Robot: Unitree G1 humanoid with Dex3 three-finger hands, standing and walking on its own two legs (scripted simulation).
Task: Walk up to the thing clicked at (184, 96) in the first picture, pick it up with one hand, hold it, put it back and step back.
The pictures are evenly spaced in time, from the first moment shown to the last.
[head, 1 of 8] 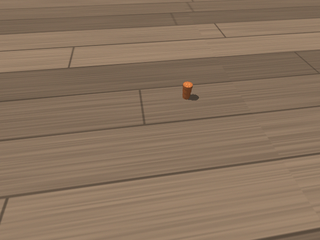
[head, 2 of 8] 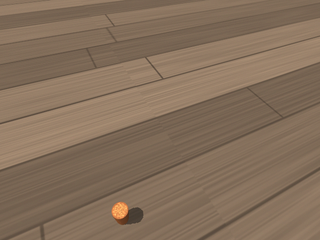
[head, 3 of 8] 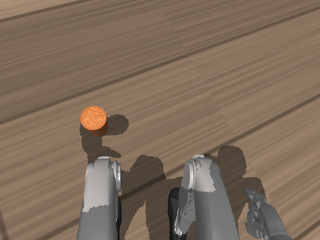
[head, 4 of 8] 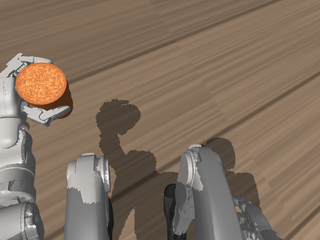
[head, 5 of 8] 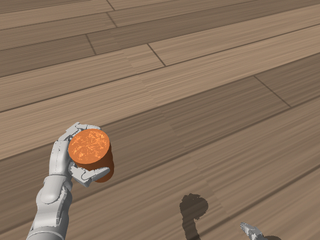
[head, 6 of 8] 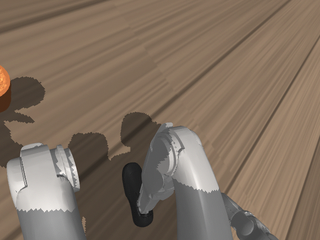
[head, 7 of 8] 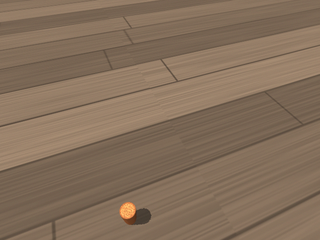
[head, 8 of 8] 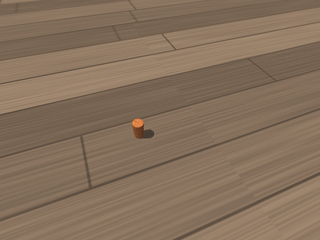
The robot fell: no
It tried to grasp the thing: yes
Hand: left
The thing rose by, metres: 0.69
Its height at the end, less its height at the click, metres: +0.00
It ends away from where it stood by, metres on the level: 0.01
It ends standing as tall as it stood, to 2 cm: yes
